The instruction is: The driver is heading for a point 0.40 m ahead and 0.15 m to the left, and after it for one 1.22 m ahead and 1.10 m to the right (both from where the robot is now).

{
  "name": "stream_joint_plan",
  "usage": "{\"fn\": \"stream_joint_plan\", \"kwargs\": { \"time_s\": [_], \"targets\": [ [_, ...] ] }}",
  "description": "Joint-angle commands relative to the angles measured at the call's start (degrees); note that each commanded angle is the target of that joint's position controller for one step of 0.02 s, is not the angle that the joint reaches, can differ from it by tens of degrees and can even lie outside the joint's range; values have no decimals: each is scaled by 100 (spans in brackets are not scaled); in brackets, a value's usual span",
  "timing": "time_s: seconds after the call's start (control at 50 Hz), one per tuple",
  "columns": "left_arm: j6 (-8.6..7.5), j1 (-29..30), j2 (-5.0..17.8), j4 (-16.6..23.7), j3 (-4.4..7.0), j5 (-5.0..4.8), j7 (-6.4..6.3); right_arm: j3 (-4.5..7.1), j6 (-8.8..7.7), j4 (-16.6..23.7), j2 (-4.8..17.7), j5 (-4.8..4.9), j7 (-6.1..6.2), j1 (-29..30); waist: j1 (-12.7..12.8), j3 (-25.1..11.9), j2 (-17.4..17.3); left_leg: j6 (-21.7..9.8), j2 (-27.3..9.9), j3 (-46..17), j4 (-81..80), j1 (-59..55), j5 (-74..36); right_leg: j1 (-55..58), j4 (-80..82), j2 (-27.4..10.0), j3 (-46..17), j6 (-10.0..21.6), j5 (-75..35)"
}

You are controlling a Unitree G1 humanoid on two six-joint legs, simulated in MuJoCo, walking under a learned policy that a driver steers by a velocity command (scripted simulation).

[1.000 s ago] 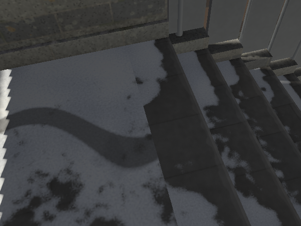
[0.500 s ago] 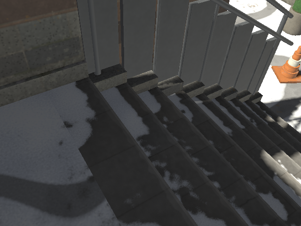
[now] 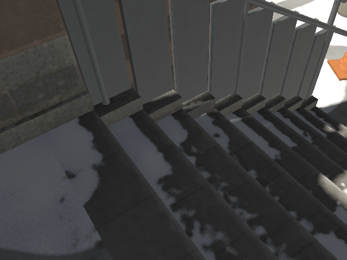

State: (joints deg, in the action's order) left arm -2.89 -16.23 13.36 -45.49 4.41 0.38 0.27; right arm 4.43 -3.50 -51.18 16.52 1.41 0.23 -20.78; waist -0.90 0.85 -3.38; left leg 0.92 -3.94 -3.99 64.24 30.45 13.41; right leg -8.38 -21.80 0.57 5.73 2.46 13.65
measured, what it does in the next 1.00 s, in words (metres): walks ahead: left foot, then right foot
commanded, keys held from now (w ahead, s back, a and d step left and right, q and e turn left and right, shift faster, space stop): w+q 0.34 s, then w+e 0.22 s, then e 0.44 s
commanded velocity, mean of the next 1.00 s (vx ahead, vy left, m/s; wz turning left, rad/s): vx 0.37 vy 0.00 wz -0.01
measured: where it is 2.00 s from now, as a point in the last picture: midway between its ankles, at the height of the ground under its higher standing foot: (157, 245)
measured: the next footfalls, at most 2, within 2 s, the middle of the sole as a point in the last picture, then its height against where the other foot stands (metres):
left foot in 0.34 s outside the picture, level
right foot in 0.74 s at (202, 246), level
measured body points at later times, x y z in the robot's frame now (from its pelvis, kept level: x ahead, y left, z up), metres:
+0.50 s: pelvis +0.26 +0.07 -0.02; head +0.30 +0.07 +0.43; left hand +0.29 +0.35 -0.13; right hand +0.46 -0.16 -0.12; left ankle +0.31 +0.14 -0.74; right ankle +0.21 -0.10 -0.65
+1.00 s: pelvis +0.50 +0.07 -0.08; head +0.56 +0.06 +0.36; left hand +0.73 +0.29 -0.17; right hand +0.56 -0.23 -0.20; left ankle +0.34 +0.15 -0.69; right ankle +0.59 -0.07 -0.80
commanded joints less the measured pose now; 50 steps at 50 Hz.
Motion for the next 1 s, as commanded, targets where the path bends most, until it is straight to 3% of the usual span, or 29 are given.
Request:
{"fn": "stream_joint_plan", "kwargs": {
  "time_s": [0.02, 0.06, 0.08, 0.16, 0.2, 0.22, 0.28, 0.32, 0.34, 0.36, 0.38, 0.4, 0.42, 0.46, 0.54, 0.58, 0.64, 0.72, 0.74, 0.76, 0.78, 0.8, 0.84, 0.88, 0.9, 0.92, 0.96, 0.98, 1.0],
  "targets": [
    [-338, -15, 589, 65, 180, 48, -127, 83, 92, 298, 127, 7, -46, -185, -15, 156, 924, 29, -135, -457, 83, 807, -953, 301, 1111, -1379, -653, 606, -2259],
    [-386, -76, 744, -58, 223, 6, -271, 93, 159, 367, 138, 1, -25, -110, -139, 272, 852, 9, -91, -504, -164, 1053, -1174, 269, 1140, -1438, -372, 377, -2243],
    [-338, -82, 909, -110, 309, 2, -254, -3, 183, 432, -112, -42, -92, -40, -144, 438, 808, 39, -203, -687, -344, 1378, -1401, 390, 996, -1553, -314, 424, -2699],
    [-309, -251, 714, 62, 311, -40, -274, -110, 230, 969, -61, 15, -110, 1233, 333, 767, 484, -130, -145, 272, -1674, 1127, -2135, 136, 1411, -1469, 305, 517, -1877],
    [-240, -403, 911, 35, 323, -96, -231, -146, 150, 1298, -95, 114, -168, 1737, 404, 1042, 406, -285, -192, 320, -2098, 1369, -1674, 630, 1536, -1683, 211, 668, -2134],
    [-225, -753, 996, -99, 375, -203, -343, -146, 166, 1233, -113, 3, -170, 1601, 331, 889, 365, -314, 6, 433, -2416, 1312, -1459, 1058, 1183, -1653, 421, 438, -2465],
    [-185, -554, 1241, 78, 395, -368, -306, -91, 167, 1494, 24, 38, -256, 1848, 288, 511, 767, -541, 383, 1066, -2741, 514, -1046, 1430, 524, -1560, 653, 411, -4310],
    [-113, -361, 1379, 81, 398, -329, -253, 127, 206, 1421, 503, 118, -264, 1136, -330, -61, 1036, -960, 779, 1272, -2773, -825, -561, 1401, -792, -1529, 705, 354, -5692],
    [-101, -382, 1376, 162, 372, -309, -277, 338, 220, 1371, 933, 88, -194, 274, -878, -442, 983, -1281, 935, 1068, -2907, -2239, -470, 717, -1961, -1483, 834, 251, -5794],
    [-199, -526, 1063, 208, 229, -217, -266, 460, 261, 1227, 1275, 9, -74, -564, -1197, -934, 395, -1693, 122, -295, -3087, -3846, -97, -640, -3992, -1144, 787, 96, -3343],
    [-369, -1048, 222, 452, -35, -278, -134, 447, 131, 1232, 1498, -31, -117, -328, -366, -1592, -1174, -2849, -1472, -4071, -4298, -5243, 1757, -2928, -6324, 227, -32, -204, 1692],
    [-543, -405, 818, 476, 40, -401, -52, 242, 86, 1207, 843, -19, -195, -140, -646, -1848, -439, -2383, -1579, -4330, -5116, -4825, 2034, -3033, -6269, -64, -1357, 3, 1463],
    [-503, -4, 1020, 651, 88, -560, 7, 142, 41, 1217, 541, -7, -231, 124, -510, -893, -381, -2038, -1518, -3247, -5053, -3971, 1383, -3229, -6108, -305, -1128, 77, 1389],
    [-328, -59, 964, 411, 120, -197, -36, 75, -126, 1150, 280, 49, -319, 795, -29, -271, 316, -1605, -1107, -1635, -4913, -2343, -181, -2615, -4969, -841, -1125, 137, 1095],
    [30, -88, 606, 347, 36, -155, -6, 185, -323, 870, 528, -117, -284, 805, 142, -200, 206, -1724, -1013, -594, -5350, -1596, -1141, -2203, -4284, -885, -1166, -108, 497],
    [-125, 179, 730, 427, 90, -81, -55, 228, -399, 912, 713, -241, -216, 1017, 227, 27, 606, -1614, -523, 269, -5265, -1364, -2057, -2167, -3447, -562, -944, -271, -1029],
    [-240, 64, 370, 343, 17, 59, -48, 127, -242, 830, 398, -314, -64, 1046, 191, -172, 52, -1239, 29, 1339, -4586, -1126, -2883, -1411, -2425, -116, -437, -343, -3046],
    [-181, 707, 643, 775, 175, 35, 263, 125, -185, 958, 279, -97, 166, 868, -79, -217, -221, -963, -548, 1015, -3249, -1784, -1977, -2093, -1618, -153, -841, -193, -3712],
    [-106, 813, 363, 933, 73, 94, 272, 93, -57, 978, 321, -127, 133, 746, -142, -119, -87, -1080, -478, 1003, -3186, -1381, -2447, -1665, -1431, 314, -87, -255, -2724],
    [-24, 711, 513, 971, 157, 82, 335, 148, 77, 1019, 453, -73, 108, 495, -137, -164, -4, -1070, -366, 1033, -2856, -1507, -3068, -1550, -1717, 478, 42, -214, -1894],
    [-6, 1175, 707, 1105, 234, 41, 481, 203, 145, 950, 492, -34, 266, -205, -532, -221, 156, -968, -640, 664, -2262, -2595, -2270, -2655, -1896, 111, -623, -246, -2313],
    [1, 1747, 632, 1288, 229, -29, 592, 211, 171, 926, 516, -48, 357, -654, -865, -107, 336, -918, -879, 343, -2188, -3384, -1989, -3677, -1894, 69, -723, -363, -1938],
    [-63, 2165, 325, 1415, 134, -116, 740, 218, 241, 1169, 652, -45, 437, -434, -924, 209, 155, -916, -1084, 124, -2182, -3733, -2084, -4572, -1767, 71, -730, -540, -1428],
    [-64, 1689, 260, 1278, 75, -86, 844, 306, 300, 1459, 916, -60, 522, 382, -516, -41, -254, -887, -901, 691, -1859, -2404, -2200, -2979, -1194, 118, -414, -528, -2139],
    [-64, 1423, 487, 1162, 179, -32, 807, 232, 346, 1464, 626, -147, 550, 253, -436, -301, -303, -734, -714, 946, -1667, -2240, -2626, -2440, -1522, 406, -207, -562, -2132],
    [-38, 1227, 479, 1091, 228, -122, 775, 177, 333, 1533, 481, -214, 511, 413, -170, -346, -69, -563, -636, 1127, -1266, -1765, -2646, -1691, -1398, 541, -21, -531, -1908],
    [-67, -25, 603, 674, 305, -18, 578, 348, 233, 1780, 1051, -71, 335, 1080, 846, -928, 656, 185, -114, 1729, 784, -354, -2466, 1120, -193, 746, 281, -100, -3565],
    [-22, -848, 808, 422, 377, 13, 465, 371, 120, 1949, 1136, -80, 285, 1612, 1580, -918, 1389, 451, 208, 1457, 2436, 1436, 610, 2895, 87, 152, -613, 484, -4517],
    [52, -1654, 827, -91, 358, 109, 394, 172, 54, 2063, 732, -63, 280, 2168, 2069, -280, 2612, 455, 455, 1729, 3612, 1762, 3274, 2789, 1810, 26, -141, 468, -5878]
  ]
}}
